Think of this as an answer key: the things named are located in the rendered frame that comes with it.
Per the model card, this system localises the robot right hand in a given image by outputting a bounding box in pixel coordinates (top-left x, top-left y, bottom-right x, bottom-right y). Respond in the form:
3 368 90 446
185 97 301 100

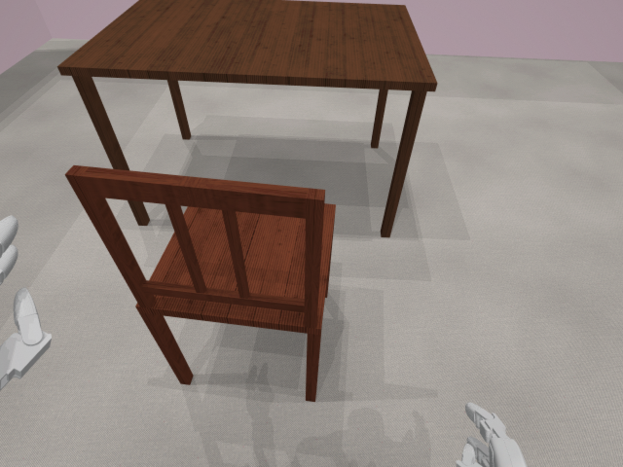
456 402 528 467

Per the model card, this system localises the chair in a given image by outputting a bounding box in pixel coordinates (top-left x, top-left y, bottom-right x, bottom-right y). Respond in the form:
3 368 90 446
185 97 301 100
65 165 336 402

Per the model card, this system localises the table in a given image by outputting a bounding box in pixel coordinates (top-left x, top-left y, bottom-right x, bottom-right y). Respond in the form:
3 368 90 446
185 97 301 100
57 0 437 237

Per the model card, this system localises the robot left hand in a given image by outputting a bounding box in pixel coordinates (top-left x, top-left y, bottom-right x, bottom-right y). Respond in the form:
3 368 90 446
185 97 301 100
0 215 52 391

